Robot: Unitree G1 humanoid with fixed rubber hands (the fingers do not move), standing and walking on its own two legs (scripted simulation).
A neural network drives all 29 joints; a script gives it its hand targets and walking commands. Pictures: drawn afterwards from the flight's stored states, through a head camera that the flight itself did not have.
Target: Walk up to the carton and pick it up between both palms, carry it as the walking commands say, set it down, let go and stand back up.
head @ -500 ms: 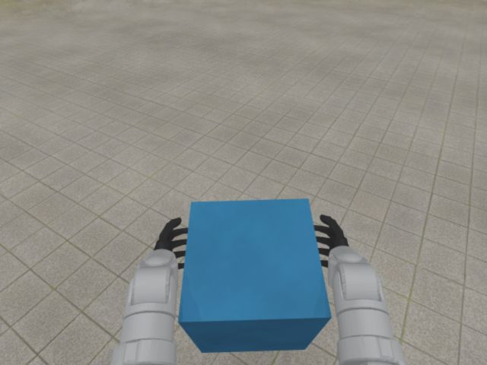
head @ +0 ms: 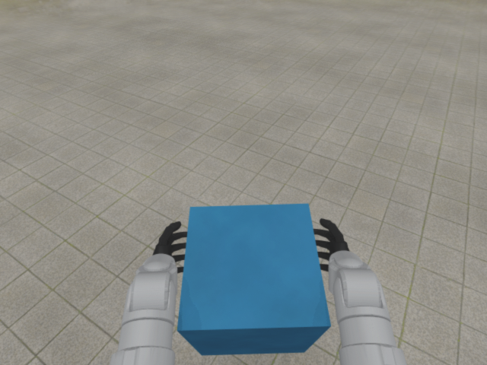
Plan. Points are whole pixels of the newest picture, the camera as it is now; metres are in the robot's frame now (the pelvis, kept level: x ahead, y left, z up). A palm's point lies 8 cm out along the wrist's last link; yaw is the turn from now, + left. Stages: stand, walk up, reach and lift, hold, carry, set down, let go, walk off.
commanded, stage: hold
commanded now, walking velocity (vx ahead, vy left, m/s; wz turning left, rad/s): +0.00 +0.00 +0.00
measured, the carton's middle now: (251, 284) +0.28 +0.00 -0.04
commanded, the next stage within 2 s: carry in 0.32 s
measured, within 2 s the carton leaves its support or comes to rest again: neither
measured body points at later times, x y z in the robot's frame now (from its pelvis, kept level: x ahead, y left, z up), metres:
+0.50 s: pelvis -0.02 +0.00 -0.02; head -0.03 +0.00 +0.43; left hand +0.29 +0.15 +0.04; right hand +0.29 -0.15 +0.04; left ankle +0.01 +0.13 -0.74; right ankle +0.03 -0.13 -0.74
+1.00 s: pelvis -0.07 +0.06 -0.02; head -0.08 +0.04 +0.43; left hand +0.21 +0.21 +0.07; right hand +0.21 -0.09 +0.06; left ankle -0.02 +0.15 -0.71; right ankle -0.06 -0.05 -0.75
